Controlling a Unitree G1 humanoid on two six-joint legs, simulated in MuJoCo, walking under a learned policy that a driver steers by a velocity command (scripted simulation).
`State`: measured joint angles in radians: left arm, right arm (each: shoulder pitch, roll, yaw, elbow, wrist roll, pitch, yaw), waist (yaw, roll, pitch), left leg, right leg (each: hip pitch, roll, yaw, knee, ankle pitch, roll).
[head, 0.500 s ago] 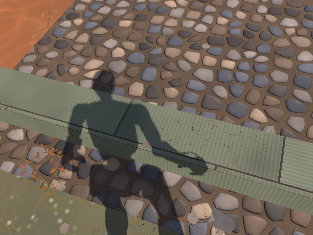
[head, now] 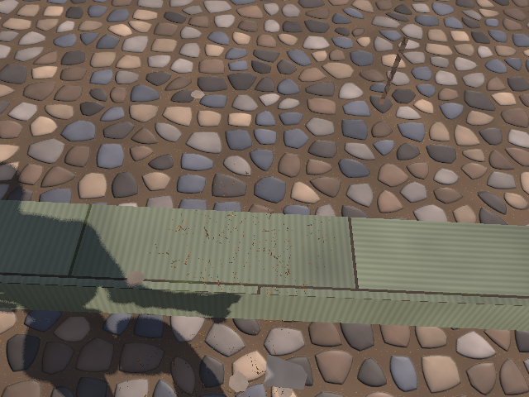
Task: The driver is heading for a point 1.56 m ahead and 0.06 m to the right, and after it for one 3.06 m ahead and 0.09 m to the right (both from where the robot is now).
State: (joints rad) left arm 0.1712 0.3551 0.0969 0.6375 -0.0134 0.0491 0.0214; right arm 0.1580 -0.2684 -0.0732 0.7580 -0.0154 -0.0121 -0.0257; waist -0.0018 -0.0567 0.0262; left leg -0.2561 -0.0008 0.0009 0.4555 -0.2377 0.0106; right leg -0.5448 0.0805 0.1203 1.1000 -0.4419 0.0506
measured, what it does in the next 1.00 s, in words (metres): steps on the spot: right foot, then left foot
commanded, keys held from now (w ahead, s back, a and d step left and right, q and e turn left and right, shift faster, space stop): e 0.18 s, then no key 0.82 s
